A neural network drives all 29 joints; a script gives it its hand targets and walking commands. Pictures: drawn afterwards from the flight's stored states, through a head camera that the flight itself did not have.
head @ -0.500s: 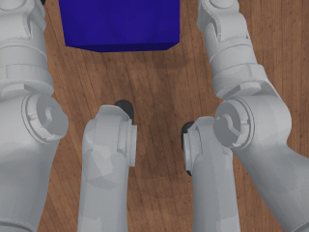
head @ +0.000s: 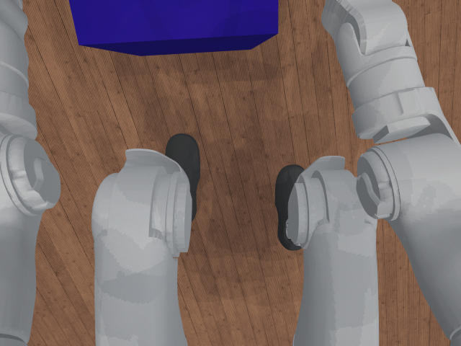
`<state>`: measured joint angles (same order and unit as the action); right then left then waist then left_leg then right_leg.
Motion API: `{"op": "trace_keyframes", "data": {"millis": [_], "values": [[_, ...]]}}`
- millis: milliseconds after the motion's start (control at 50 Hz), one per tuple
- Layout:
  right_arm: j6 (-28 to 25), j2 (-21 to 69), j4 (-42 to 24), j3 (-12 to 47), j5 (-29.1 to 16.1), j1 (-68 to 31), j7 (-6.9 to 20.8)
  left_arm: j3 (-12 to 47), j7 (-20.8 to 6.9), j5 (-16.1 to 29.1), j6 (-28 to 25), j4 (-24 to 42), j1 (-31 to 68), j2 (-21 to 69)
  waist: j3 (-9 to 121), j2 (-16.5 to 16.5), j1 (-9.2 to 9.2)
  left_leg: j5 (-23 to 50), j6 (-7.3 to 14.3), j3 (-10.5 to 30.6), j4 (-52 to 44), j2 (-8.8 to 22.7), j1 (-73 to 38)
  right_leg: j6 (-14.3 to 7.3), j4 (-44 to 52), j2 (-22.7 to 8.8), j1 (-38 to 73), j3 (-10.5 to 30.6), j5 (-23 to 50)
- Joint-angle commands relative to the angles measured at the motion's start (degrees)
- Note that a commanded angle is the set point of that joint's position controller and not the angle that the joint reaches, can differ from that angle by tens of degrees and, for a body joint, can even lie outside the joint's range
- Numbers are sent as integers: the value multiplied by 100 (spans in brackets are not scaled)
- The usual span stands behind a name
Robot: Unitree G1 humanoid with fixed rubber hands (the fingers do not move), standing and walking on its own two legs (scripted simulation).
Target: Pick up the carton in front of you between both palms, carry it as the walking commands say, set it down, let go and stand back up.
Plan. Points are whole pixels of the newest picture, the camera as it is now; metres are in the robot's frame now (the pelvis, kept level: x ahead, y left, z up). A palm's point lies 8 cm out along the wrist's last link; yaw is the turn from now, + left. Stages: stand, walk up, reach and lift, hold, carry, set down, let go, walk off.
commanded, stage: set down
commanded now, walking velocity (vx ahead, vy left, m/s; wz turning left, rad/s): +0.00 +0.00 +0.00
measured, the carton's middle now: out of the picture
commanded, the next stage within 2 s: let go in 0.96 s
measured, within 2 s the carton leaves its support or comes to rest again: neither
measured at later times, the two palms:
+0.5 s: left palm out of the picture +0.50 +0.34 +0.00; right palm out of the picture +0.58 -0.04 +0.00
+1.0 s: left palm out of the picture +0.50 +0.35 +0.15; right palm out of the picture +0.57 -0.04 +0.15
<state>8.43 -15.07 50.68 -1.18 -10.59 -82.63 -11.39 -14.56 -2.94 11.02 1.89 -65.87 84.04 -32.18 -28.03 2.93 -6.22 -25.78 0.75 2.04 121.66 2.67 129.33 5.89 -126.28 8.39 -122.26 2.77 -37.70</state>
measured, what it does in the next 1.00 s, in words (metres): rises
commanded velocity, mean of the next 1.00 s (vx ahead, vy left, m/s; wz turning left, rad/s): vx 0.00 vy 0.00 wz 0.00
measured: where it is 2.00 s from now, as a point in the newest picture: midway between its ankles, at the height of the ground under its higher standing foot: (237, 208)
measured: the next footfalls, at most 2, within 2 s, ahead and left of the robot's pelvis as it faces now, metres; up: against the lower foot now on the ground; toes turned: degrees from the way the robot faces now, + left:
none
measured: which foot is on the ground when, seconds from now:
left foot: down 0.00-1.00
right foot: down 0.00-1.00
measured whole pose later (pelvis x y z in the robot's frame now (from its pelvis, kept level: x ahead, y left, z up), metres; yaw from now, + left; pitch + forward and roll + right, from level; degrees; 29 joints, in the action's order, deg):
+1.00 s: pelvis +0.05 +0.01 +0.24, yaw +3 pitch +44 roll -5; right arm 12.3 -5.7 41.5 -15.3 2.8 -61.0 -8.3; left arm -22.8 -7.3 -2.7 9.2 -49.7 62.4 -21.4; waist 2.2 2.8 -4.9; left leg -17.3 0.4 3.7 70.1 -1.1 97.2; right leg 3.7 -71.8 4.3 -90.4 3.4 -26.1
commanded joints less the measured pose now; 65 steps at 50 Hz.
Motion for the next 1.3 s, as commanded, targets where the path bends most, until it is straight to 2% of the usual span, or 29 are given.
{"op": "trace_keyframes", "data": {"millis": [0, 80, 180, 240, 280, 340, 420, 500, 640, 820, 980, 1040, 1120, 1200, 1280], "values": [[18, -238, -817, -225, 62, -1591, -28, 71, -4, 7, 106, 635, 1241, -1025, 8210, -86, -644, 1880, -108, -386, -1008, -153, -5496, -134, 1281, -98, 2138, -986, 960], [171, -254, -925, -603, 267, -1455, -81, 98, 88, -199, 381, 1156, 1230, -821, 8701, -467, -476, 1553, -156, -440, -1417, -275, -6087, -223, 1619, 10, 2020, -1121, 649], [263, -267, -329, -1151, 656, -1083, -26, 13, 109, -527, 583, 1246, 1052, -332, 7855, -761, -174, 919, -224, -365, -1961, -331, -5676, -301, 2089, 15, 1455, -1084, 324], [199, -206, -125, -1369, 856, -897, 50, -71, 81, -688, 576, 1304, 870, -89, 7677, -822, -75, 1017, -262, -331, -2177, -357, -5624, -303, 2348, 20, 1256, -1062, 418], [167, -153, -112, -1447, 935, -787, 84, -135, 58, -764, 570, 1358, 744, -10, 7771, -812, -71, 1199, -278, -354, -2311, -379, -5710, -295, 2532, 32, 1271, -1064, 513], [161, -43, -264, -1439, 965, -635, 114, -264, 24, -863, 588, 1469, 534, -2, 8074, -743, -162, 1486, -284, -423, -2521, -415, -5902, -269, 2809, 56, 1444, -1067, 641], [223, 114, -732, -1274, 920, -483, 121, -461, -24, -950, 650, 1746, 258, -108, 8653, -552, -327, 1909, -264, -527, -2814, -474, -6220, -213, 3180, 93, 1909, -1057, 861], [348, 208, -1301, -1136, 913, -324, 89, -605, -96, -954, 751, 2100, 0, -208, 9221, -342, -386, 2304, -249, -601, -3143, -552, -6577, -165, 3577, 124, 2529, -1036, 1126], [502, 339, -1765, -1120, 1004, 144, 74, -691, -261, -950, 859, 2431, -405, -152, 9316, -271, -290, 2733, -242, -618, -3834, -613, -7168, -134, 4365, 114, 3261, -958, 1472], [378, 502, -1614, -1309, 1189, 780, 204, -777, -390, -1146, 733, 2348, -808, 107, 8851, -460, -186, 3240, -252, -496, -4830, -580, -8093, -94, 5493, 29, 3556, -826, 1813], [257, 643, -1465, -1465, 1468, 1212, 341, -928, -459, -1489, 597, 2127, -1160, 343, 8428, -386, -138, 3264, -228, -409, -5707, -532, -8593, -66, 6423, -74, 4179, -722, 2024], [267, 733, -1573, -1476, 1682, 1772, 329, -892, -505, -1649, 597, 2217, -1670, 386, 8638, -359, -107, 3464, -201, -412, -5991, -539, -9091, -48, 6744, -85, 4651, -717, 2261], [277, 864, -2044, -1342, 1860, 2859, 300, -653, -565, -1789, 607, 2711, -2709, 414, 8755, -431, -94, 3717, -156, -366, -6392, -520, -10005, -68, 7187, -107, 5238, -719, 2476], [119, 869, -2607, -1092, 1767, 3749, 352, -341, -558, -1678, 504, 3364, -3686, 554, 8291, -596, -89, 3751, -134, -191, -6831, -441, -10818, -146, 7616, -165, 5470, -692, 2371], [-115, 780, -2785, -942, 1624, 4537, 490, -47, -523, -1443, 329, 3717, -4503, 755, 7592, -718, 30, 3611, -144, -12, -7244, -360, -11264, -216, 8010, -235, 5698, -619, 2226]]}}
